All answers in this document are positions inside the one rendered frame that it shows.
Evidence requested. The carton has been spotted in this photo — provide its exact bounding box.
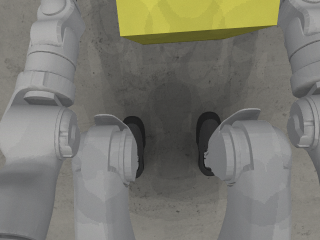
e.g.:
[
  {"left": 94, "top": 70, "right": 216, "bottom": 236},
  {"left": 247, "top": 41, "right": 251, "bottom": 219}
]
[{"left": 116, "top": 0, "right": 280, "bottom": 45}]

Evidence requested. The right robot forearm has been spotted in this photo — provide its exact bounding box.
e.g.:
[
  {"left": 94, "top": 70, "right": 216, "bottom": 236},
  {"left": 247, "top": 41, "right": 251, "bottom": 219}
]
[{"left": 277, "top": 0, "right": 320, "bottom": 99}]

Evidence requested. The robot right foot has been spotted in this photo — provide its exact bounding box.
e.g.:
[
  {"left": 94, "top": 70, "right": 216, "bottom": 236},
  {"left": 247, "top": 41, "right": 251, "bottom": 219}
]
[{"left": 196, "top": 111, "right": 221, "bottom": 176}]

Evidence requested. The left robot forearm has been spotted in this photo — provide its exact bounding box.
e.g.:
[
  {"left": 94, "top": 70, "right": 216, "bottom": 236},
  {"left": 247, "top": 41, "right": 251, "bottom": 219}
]
[{"left": 0, "top": 0, "right": 86, "bottom": 155}]

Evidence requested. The left robot upper arm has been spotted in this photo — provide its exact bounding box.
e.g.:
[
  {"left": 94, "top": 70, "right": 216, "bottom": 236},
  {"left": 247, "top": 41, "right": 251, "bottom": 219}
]
[{"left": 0, "top": 104, "right": 81, "bottom": 240}]

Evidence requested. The right robot upper arm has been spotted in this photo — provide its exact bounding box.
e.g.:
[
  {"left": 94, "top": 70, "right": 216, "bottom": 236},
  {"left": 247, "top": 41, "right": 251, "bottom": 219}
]
[{"left": 286, "top": 94, "right": 320, "bottom": 185}]

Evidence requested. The left robot shin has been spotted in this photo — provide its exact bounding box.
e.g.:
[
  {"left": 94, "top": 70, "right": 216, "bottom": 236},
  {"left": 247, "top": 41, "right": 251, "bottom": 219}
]
[{"left": 71, "top": 114, "right": 139, "bottom": 175}]

